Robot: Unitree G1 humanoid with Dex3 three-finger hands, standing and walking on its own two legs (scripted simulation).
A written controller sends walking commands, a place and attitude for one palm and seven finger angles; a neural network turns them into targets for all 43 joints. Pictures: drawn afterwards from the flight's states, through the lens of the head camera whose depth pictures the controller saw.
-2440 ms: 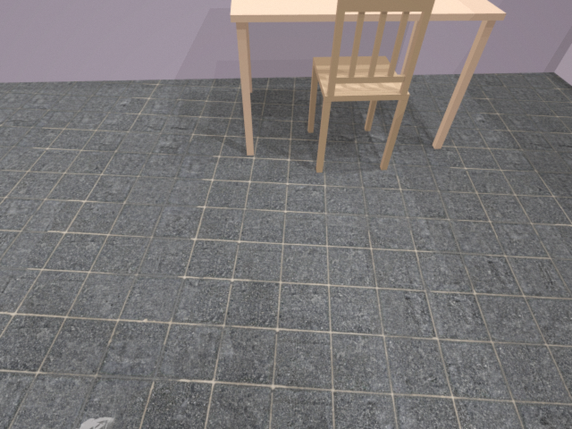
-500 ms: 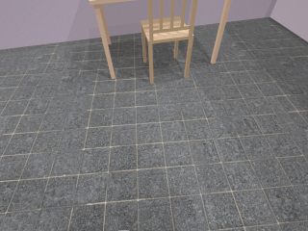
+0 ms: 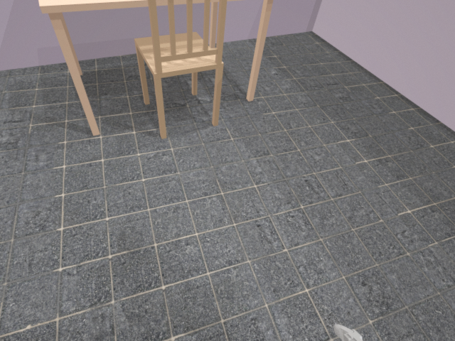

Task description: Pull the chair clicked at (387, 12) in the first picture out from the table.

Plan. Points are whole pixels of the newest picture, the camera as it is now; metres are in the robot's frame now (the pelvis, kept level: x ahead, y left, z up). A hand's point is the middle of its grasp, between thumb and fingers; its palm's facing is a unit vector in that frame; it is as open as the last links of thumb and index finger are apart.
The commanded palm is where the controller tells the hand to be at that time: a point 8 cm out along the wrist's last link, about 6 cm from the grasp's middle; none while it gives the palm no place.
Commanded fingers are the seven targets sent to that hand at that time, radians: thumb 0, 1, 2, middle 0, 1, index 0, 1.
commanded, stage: walk to a spot facing it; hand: left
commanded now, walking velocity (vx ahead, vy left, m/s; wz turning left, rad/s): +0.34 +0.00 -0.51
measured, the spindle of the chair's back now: (189, 25) +1.42 +0.32 -0.09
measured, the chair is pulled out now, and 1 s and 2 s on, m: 0.00 0.00 0.00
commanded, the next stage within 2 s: none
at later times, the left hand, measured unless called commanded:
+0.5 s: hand (201, 228) +0.41 +0.10 -0.18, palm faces -0.35 -0.93 -0.11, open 7.4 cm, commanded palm none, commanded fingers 0.00 0.90 0.90 -0.20 -0.30 -0.20 -0.30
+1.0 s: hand (182, 183) +0.54 +0.17 -0.17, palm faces -0.33 -0.93 -0.17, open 7.3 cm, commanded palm none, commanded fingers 0.00 0.90 0.90 -0.20 -0.30 -0.20 -0.30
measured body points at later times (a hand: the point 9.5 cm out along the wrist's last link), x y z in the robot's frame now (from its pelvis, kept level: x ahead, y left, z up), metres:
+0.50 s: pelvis +0.21 -0.01 -0.02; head +0.26 +0.00 +0.43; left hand +0.43 +0.15 -0.17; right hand -0.01 -0.15 -0.13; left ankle +0.04 +0.10 -0.69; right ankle +0.26 -0.10 -0.74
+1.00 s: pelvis +0.45 +0.00 +0.01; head +0.46 +0.03 +0.46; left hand +0.56 +0.22 -0.16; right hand +0.38 -0.23 -0.13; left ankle +0.48 +0.09 -0.73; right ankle +0.36 -0.11 -0.63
